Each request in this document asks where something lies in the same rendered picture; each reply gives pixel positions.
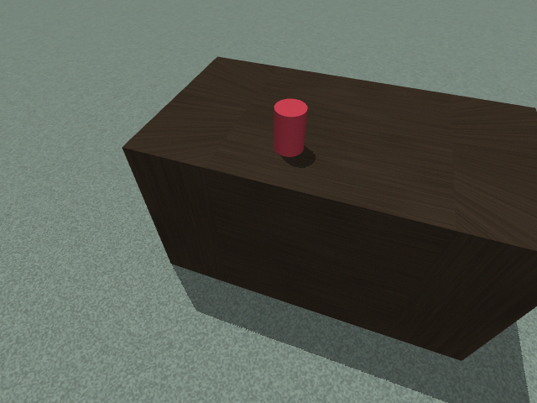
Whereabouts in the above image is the can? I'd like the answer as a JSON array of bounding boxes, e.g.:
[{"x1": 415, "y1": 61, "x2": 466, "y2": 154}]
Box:
[{"x1": 274, "y1": 98, "x2": 308, "y2": 157}]

